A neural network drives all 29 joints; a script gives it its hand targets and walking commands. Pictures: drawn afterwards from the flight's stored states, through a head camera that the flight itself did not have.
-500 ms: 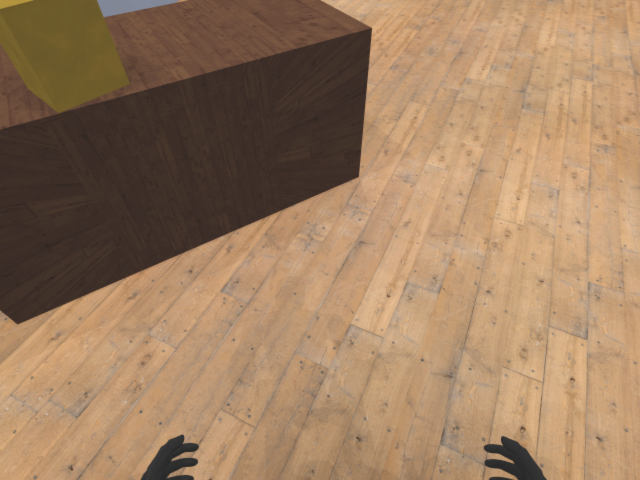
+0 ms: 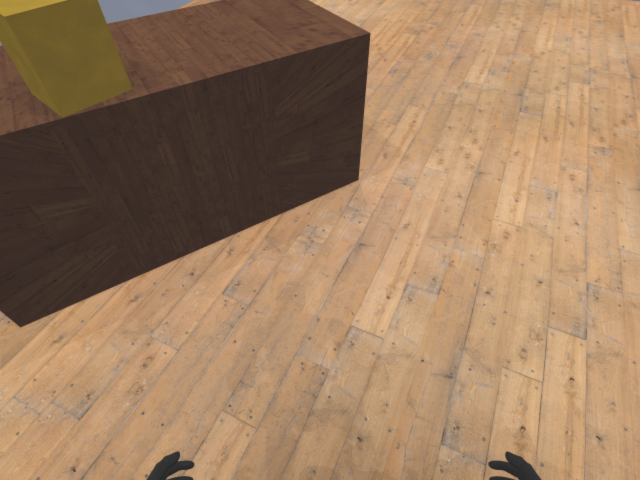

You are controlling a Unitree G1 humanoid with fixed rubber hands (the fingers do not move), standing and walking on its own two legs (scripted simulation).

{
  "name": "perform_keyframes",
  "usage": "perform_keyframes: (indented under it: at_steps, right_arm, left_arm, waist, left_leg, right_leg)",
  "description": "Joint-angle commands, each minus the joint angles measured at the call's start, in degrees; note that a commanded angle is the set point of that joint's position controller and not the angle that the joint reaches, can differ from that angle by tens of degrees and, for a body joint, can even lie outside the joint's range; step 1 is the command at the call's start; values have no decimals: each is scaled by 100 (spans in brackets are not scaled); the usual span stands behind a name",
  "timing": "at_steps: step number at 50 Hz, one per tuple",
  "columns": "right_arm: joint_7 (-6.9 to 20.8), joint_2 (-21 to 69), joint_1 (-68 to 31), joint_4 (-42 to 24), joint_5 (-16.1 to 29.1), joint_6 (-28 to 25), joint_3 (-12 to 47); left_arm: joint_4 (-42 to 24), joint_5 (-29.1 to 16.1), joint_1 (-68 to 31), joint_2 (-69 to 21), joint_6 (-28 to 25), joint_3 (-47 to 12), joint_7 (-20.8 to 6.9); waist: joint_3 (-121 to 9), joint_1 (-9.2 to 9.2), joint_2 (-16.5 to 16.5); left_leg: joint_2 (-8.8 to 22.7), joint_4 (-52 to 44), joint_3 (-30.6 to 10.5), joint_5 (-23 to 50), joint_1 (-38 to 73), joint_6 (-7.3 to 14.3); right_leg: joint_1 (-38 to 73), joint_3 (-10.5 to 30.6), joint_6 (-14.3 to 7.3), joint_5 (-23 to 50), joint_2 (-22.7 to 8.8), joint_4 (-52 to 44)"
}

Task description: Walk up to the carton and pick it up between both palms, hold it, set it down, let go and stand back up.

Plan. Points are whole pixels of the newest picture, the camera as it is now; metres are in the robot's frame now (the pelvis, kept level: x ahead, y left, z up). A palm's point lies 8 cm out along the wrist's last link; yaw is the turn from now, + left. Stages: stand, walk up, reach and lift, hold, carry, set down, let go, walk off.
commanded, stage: stand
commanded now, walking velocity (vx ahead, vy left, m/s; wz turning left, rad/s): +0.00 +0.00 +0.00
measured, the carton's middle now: (60, 47) +1.12 +0.74 +0.05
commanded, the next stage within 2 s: walk up in 0.48 s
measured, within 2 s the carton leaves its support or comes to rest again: neither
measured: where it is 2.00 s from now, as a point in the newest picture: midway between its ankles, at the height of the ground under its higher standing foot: (252, 429)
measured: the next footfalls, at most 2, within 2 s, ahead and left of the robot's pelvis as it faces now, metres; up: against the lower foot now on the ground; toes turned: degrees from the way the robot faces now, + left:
left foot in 1.00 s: +0.12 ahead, +0.25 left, +0.00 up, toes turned +18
right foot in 1.44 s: +0.38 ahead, +0.06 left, +0.00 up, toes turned +16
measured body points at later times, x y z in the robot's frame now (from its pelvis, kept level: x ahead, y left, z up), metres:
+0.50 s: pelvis -0.01 +0.00 +0.00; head +0.00 +0.00 +0.45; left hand +0.09 +0.24 -0.12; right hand +0.09 -0.25 -0.11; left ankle +0.02 +0.11 -0.73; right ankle +0.02 -0.13 -0.73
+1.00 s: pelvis +0.04 +0.07 -0.02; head +0.03 +0.10 +0.43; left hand +0.03 +0.37 -0.15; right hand +0.17 -0.19 -0.11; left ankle +0.08 +0.23 -0.73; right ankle +0.02 -0.13 -0.73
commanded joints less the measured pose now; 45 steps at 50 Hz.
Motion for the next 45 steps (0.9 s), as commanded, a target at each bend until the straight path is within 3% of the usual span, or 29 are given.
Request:
perform_keyframes:
  at_steps: [1,5,10,11,16,18,20,22,23,28,29,33,34,35,36,37,38,39,41,43,45]
  right_arm:
    - [-34,-801,-83,-633,-7,-174,-260]
    - [-36,-794,-9,-570,12,-175,-260]
    - [-41,-801,-16,-514,7,-168,-274]
    - [-40,-781,-16,-524,5,-165,-272]
    - [-48,-805,7,-443,21,-172,-254]
    - [-45,-820,77,-442,25,-179,-250]
    - [-48,-844,33,-405,11,-178,-248]
    - [-50,-793,113,-363,-9,-180,-248]
    - [-50,-824,124,-359,11,-180,-249]
    - [-55,-828,149,-308,22,-164,-247]
    - [-58,-840,133,-283,20,-161,-244]
    - [-58,-841,138,-237,22,-163,-243]
    - [135,-1078,494,-325,-178,-107,-422]
    - [233,-1021,170,-434,-215,-50,-391]
    - [280,-881,-245,-717,-366,-5,-368]
    - [310,-1019,-270,-772,-427,46,-421]
    - [350,-1098,-66,-683,-430,53,-485]
    - [384,-1056,262,-629,-403,53,-523]
    - [474,-900,487,-600,-305,46,-553]
    - [567,-797,138,-701,-196,28,-524]
    - [591,-689,334,-621,-91,-31,-518]
  left_arm:
    - [-583,14,-22,770,-155,241,28]
    - [-548,-14,-60,791,-183,234,36]
    - [-490,-1,42,759,-163,240,36]
    - [-484,-19,63,793,-167,237,45]
    - [-423,-10,148,780,-172,237,41]
    - [-430,-18,92,802,-182,231,43]
    - [-410,-4,133,761,-176,220,42]
    - [-373,1,173,821,-189,233,44]
    - [-377,2,162,814,-189,228,51]
    - [-320,-12,222,819,-169,214,52]
    - [-301,-1,244,811,-168,228,54]
    - [-255,-17,240,785,-168,195,57]
    - [-389,330,442,1288,-237,561,53]
    - [-256,408,913,1578,-276,686,94]
    - [-133,447,1194,1811,-333,721,154]
    - [-92,469,931,1682,-379,662,231]
    - [-65,451,760,1525,-448,609,282]
    - [-45,459,483,1495,-506,584,295]
    - [-81,408,22,1578,-545,587,266]
    - [-42,360,-124,1578,-563,578,212]
    - [-4,381,-245,1652,-546,587,164]
  waist:
    - [-265,3,123]
    - [-341,-38,-122]
    - [-283,-1,129]
    - [-253,-5,4]
    - [-212,6,114]
    - [-210,-9,-86]
    - [-123,22,122]
    - [-305,-23,43]
    - [-329,-28,158]
    - [-167,-15,-58]
    - [-196,-7,70]
    - [-71,-29,67]
    - [-375,128,-281]
    - [-118,493,-804]
    - [136,773,-1210]
    - [422,619,-625]
    - [516,511,-55]
    - [345,313,-94]
    - [144,163,-830]
    - [462,274,-1059]
    - [421,146,-1180]
  left_leg:
    - [491,-865,-658,447,-72,137]
    - [463,-757,-619,557,71,125]
    - [515,-901,-661,381,-88,143]
    - [503,-877,-652,341,-69,135]
    - [514,-966,-705,333,-111,128]
    - [501,-973,-709,351,-146,131]
    - [494,-993,-694,247,-132,127]
    - [485,-926,-640,354,-19,117]
    - [493,-951,-660,362,-62,125]
    - [497,-999,-678,227,-96,123]
    - [496,-974,-663,165,-42,120]
    - [497,-1018,-676,268,-79,124]
    - [211,-310,-994,-2001,-1443,341]
    - [-41,647,-452,-1961,-2765,100]
    - [154,2288,-186,-1389,-3161,-45]
    - [496,2702,-623,-1186,-3458,-127]
    - [569,2853,-727,-793,-3338,-188]
    - [672,2976,-792,-586,-3086,-207]
    - [834,2705,-636,-580,-2543,-208]
    - [917,2117,-480,-541,-2148,-203]
    - [875,1351,-196,-448,-1281,-118]
  right_leg:
    - [-77,507,-255,478,-370,-739]
    - [-75,543,-273,555,-411,-797]
    - [-22,479,-260,457,-359,-765]
    - [-69,504,-265,397,-391,-814]
    - [-1,520,-258,418,-375,-802]
    - [-61,500,-284,383,-359,-868]
    - [-95,541,-268,338,-372,-875]
    - [-5,545,-267,416,-391,-876]
    - [2,508,-264,472,-379,-857]
    - [-92,524,-257,296,-368,-917]
    - [-97,553,-252,214,-391,-934]
    - [-188,524,-264,308,-356,-983]
    - [1089,832,-673,-2139,-596,-779]
    - [1805,1897,-1195,-3297,-1430,-1596]
    - [1457,2992,-1782,-3464,-2649,-2371]
    - [1206,3191,-1971,-3123,-2928,-2471]
    - [943,2703,-1788,-2834,-2727,-2388]
    - [867,2247,-1648,-2584,-2568,-2296]
    - [593,1491,-1470,-2434,-2342,-2334]
    - [100,800,-1391,-2289,-2131,-2414]
    - [-292,40,-1251,-2090,-1885,-2184]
